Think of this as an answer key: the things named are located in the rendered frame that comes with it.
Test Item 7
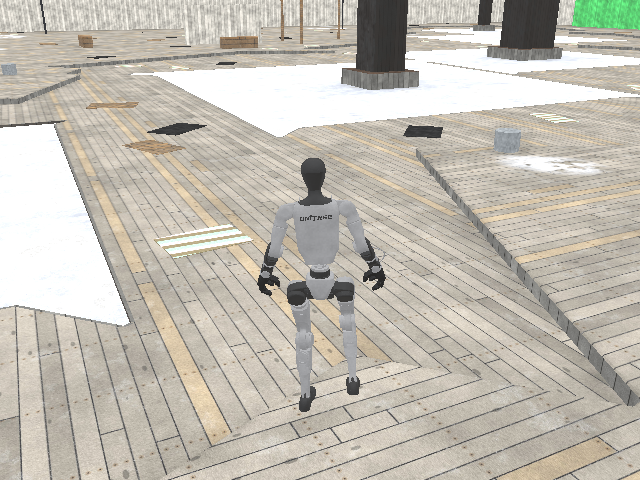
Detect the robot right upper arm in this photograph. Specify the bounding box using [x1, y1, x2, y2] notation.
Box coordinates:
[336, 200, 369, 254]

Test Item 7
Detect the robot right hand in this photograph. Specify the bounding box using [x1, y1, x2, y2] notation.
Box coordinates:
[363, 268, 386, 291]

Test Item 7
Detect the robot right thigh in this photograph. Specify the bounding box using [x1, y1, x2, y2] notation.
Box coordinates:
[334, 276, 355, 331]

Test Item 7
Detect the robot left forearm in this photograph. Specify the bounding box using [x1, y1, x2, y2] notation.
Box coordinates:
[260, 242, 278, 278]

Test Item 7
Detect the robot right forearm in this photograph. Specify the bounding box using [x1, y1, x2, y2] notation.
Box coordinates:
[360, 237, 382, 273]

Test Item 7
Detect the robot left upper arm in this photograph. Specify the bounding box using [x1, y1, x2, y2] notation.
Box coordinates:
[268, 202, 295, 258]

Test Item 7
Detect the robot left hand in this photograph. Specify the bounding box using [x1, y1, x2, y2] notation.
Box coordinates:
[257, 275, 280, 296]

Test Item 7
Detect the right robot shin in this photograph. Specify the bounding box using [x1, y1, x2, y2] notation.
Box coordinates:
[343, 314, 357, 383]

